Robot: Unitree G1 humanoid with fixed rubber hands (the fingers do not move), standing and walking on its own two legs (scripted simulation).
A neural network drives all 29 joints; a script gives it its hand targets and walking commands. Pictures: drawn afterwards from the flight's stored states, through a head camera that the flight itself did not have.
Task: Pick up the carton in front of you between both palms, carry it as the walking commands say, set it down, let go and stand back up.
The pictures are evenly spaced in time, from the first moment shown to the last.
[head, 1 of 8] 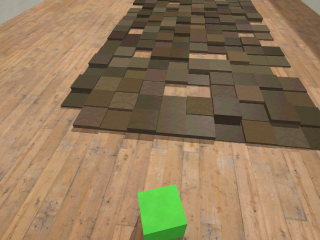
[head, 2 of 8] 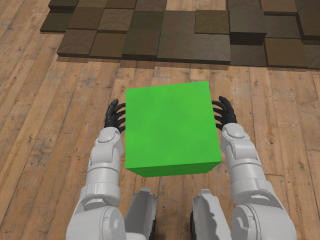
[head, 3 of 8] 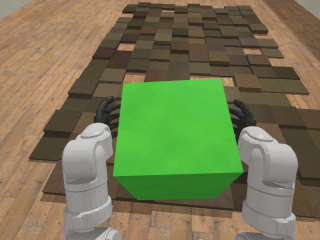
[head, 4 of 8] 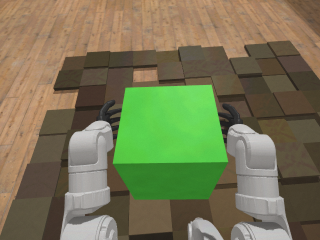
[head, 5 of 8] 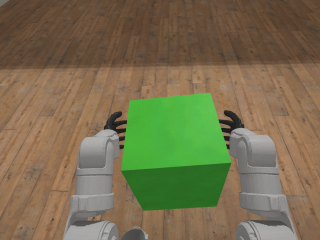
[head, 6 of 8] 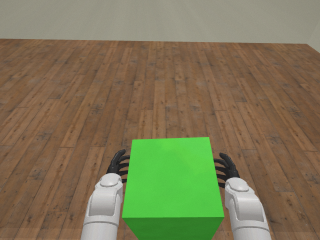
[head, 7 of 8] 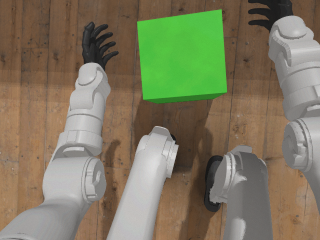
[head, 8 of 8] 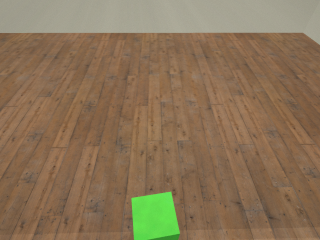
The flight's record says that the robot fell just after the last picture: no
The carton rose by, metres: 0.78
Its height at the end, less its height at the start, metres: +0.00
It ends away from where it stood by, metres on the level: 6.87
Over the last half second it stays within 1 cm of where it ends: yes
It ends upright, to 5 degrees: yes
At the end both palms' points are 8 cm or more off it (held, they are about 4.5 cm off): yes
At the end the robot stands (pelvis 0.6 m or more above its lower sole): yes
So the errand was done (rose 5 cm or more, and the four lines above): yes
